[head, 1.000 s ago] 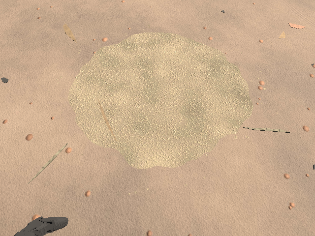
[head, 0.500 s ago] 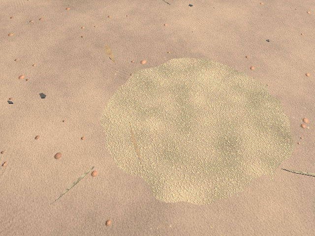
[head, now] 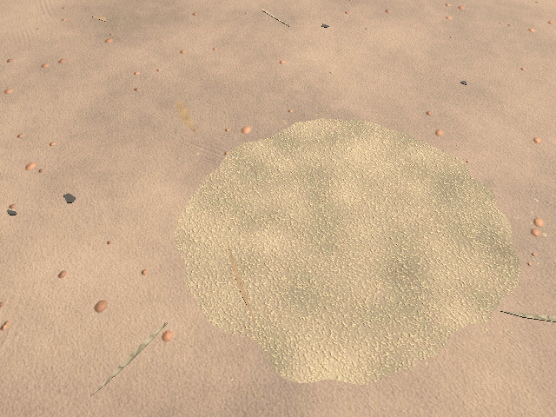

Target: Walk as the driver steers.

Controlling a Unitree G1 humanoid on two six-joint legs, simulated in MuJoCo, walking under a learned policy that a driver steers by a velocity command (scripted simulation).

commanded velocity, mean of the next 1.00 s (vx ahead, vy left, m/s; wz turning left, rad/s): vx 0.19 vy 0.00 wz -0.16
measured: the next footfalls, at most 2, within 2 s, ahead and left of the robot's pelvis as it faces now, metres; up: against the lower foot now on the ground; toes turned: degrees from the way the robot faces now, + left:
left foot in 0.62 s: +0.41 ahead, +0.14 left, -0.12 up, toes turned -1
right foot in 1.10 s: +0.36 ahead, -0.10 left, -0.12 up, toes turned -19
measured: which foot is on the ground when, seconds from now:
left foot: down 0.00-0.14, up 0.16-0.60, down 0.62-1.00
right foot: down 0.00-0.64, up 0.66-1.00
